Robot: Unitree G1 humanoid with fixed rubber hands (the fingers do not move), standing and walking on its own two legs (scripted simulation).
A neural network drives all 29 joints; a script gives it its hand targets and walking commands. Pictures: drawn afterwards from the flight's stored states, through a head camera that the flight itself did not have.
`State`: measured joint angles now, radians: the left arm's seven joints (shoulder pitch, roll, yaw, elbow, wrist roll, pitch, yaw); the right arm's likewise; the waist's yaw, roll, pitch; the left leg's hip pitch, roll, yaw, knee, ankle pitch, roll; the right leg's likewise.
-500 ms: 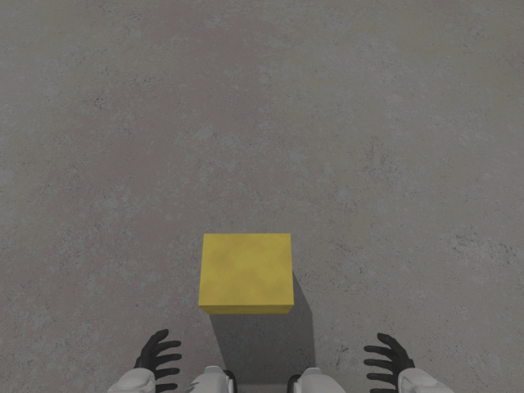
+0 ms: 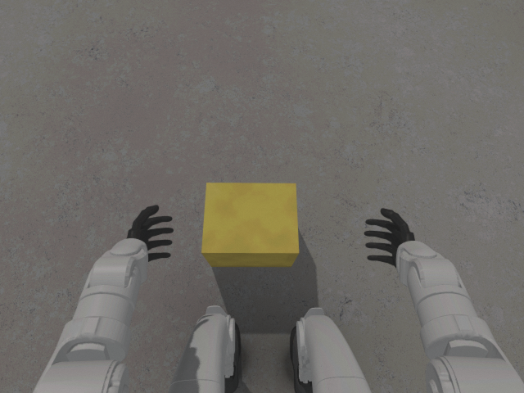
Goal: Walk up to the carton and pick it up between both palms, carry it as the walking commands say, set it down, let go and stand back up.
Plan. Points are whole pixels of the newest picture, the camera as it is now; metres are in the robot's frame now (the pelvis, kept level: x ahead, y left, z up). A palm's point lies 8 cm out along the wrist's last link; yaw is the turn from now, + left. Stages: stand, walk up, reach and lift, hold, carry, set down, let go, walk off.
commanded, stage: reach and lift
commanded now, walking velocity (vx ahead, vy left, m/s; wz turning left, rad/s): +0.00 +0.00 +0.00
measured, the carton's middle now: (251, 227) +0.52 +0.03 -0.58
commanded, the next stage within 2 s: none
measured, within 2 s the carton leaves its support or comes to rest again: neither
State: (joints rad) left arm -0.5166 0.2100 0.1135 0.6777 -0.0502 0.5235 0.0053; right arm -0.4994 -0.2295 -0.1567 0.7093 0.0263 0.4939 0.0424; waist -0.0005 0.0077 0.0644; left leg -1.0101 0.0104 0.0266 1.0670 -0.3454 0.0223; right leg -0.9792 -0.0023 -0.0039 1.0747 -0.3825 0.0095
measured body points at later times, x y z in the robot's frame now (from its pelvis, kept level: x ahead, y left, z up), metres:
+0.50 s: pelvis +0.01 -0.01 -0.02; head +0.30 +0.01 +0.33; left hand +0.51 +0.24 -0.13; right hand +0.48 -0.22 -0.13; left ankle +0.09 +0.11 -0.65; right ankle +0.08 -0.13 -0.65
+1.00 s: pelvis +0.01 +0.00 -0.07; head +0.33 +0.01 +0.26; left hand +0.55 +0.23 -0.18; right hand +0.52 -0.22 -0.18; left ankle +0.09 +0.11 -0.65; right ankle +0.08 -0.13 -0.65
